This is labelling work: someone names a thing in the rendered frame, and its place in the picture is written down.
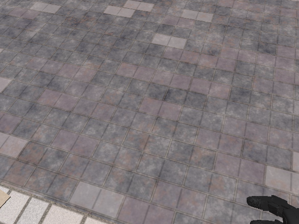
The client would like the right robot hand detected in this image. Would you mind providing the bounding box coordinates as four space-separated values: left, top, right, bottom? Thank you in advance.
247 195 299 224

